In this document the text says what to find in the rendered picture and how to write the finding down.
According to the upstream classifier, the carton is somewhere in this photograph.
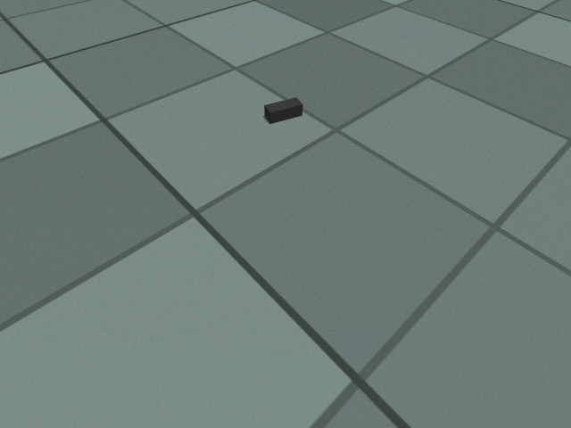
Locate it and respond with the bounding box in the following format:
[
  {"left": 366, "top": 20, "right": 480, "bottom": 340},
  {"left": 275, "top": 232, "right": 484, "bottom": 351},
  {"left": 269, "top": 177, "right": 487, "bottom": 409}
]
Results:
[{"left": 264, "top": 97, "right": 302, "bottom": 124}]

